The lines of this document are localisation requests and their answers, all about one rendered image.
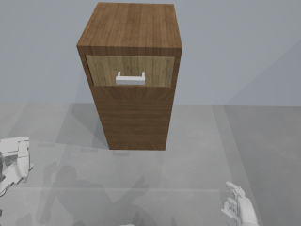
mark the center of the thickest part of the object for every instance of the left robot hand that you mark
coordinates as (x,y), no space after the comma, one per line
(14,153)

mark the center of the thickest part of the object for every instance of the drawer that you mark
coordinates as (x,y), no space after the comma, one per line
(158,70)

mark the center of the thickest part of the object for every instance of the cabinet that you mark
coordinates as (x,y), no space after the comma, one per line
(134,118)

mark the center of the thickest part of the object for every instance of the handle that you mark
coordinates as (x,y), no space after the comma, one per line
(130,80)

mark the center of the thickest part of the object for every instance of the right robot hand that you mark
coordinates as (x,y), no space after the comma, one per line
(242,208)

